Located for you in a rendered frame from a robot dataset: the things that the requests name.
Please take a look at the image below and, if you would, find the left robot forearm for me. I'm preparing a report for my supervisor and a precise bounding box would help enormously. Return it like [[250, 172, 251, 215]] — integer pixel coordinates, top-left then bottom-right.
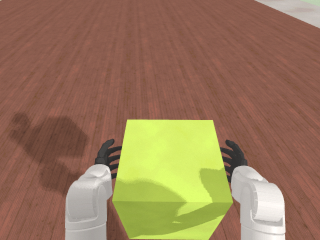
[[65, 164, 113, 240]]

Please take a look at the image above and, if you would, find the right robot forearm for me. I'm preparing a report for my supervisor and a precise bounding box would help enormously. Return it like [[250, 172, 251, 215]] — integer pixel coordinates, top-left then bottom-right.
[[231, 165, 286, 240]]

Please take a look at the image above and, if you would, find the carton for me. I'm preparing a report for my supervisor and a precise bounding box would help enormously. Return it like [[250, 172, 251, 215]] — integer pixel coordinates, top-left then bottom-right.
[[112, 119, 233, 240]]

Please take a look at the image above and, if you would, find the right robot hand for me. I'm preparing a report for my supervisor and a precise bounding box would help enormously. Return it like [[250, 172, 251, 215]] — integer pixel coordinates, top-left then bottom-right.
[[219, 139, 248, 183]]

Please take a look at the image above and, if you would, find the left robot hand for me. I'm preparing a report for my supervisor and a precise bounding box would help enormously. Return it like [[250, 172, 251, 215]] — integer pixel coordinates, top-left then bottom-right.
[[94, 139, 122, 179]]

